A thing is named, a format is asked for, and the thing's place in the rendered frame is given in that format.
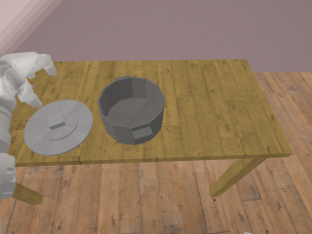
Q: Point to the knob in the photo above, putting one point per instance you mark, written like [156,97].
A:
[56,120]

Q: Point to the pot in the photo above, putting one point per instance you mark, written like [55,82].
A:
[131,109]

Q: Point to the robot left hand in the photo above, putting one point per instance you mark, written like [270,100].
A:
[31,62]

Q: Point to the left robot forearm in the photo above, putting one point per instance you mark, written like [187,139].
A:
[11,78]

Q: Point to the table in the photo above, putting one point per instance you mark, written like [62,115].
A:
[214,109]

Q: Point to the lid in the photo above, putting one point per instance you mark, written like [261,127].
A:
[46,142]

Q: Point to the left robot upper arm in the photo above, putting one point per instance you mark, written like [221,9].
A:
[7,178]

